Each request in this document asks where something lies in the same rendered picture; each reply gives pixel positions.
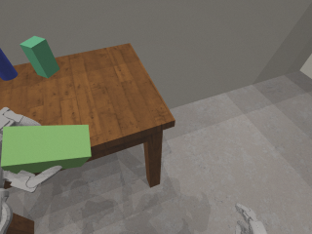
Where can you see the table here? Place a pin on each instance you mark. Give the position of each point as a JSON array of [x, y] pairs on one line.
[[107, 89]]

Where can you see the robot left hand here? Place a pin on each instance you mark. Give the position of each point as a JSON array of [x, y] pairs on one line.
[[23, 180]]

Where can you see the robot right hand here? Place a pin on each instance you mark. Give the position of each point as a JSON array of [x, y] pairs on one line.
[[254, 226]]

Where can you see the sponge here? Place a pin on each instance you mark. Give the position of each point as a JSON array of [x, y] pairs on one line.
[[35, 149]]

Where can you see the left robot forearm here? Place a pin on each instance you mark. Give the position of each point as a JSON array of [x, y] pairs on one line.
[[6, 211]]

